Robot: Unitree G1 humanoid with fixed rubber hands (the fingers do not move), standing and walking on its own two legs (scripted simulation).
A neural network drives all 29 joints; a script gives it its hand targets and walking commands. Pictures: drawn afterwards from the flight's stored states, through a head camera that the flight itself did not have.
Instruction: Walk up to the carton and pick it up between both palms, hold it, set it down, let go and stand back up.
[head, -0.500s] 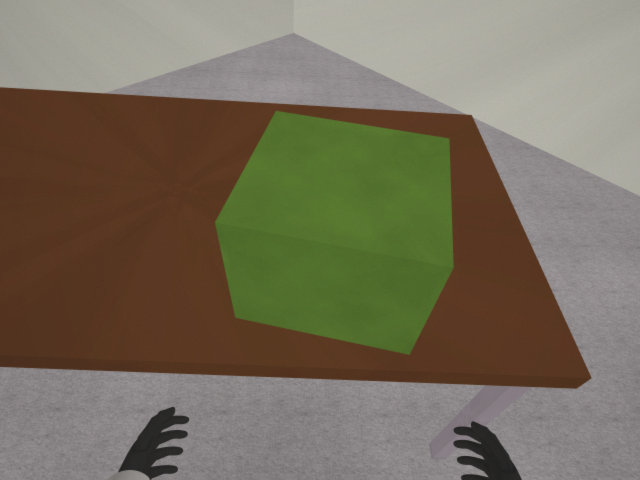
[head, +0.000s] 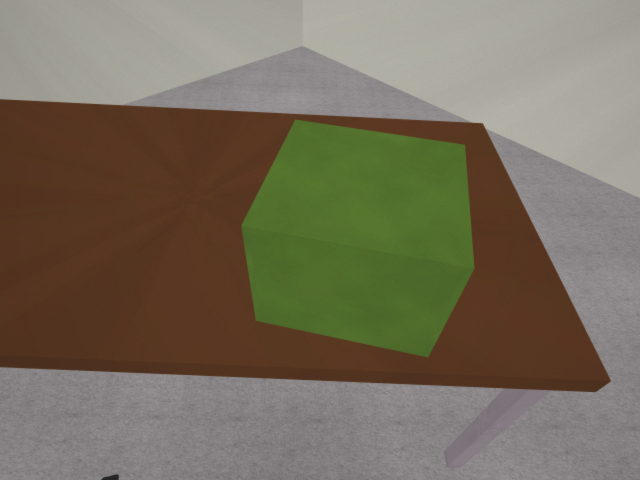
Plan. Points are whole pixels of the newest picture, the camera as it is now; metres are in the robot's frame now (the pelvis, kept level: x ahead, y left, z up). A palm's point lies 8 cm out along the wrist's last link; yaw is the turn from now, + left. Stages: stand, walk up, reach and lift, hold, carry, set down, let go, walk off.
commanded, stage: stand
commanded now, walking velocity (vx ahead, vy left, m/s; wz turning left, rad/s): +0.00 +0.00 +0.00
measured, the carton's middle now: (359, 233) +0.50 -0.05 +0.01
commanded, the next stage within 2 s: none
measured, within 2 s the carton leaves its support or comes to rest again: neither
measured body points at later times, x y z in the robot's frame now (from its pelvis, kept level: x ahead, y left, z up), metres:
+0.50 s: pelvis -0.01 +0.02 +0.00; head -0.01 +0.03 +0.45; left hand +0.06 +0.33 -0.13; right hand +0.08 -0.28 -0.12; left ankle +0.02 +0.10 -0.75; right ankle -0.01 -0.11 -0.75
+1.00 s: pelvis +0.00 +0.03 +0.00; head +0.00 +0.04 +0.45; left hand +0.07 +0.33 -0.14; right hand +0.08 -0.28 -0.12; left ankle +0.02 +0.10 -0.75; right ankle -0.01 -0.11 -0.75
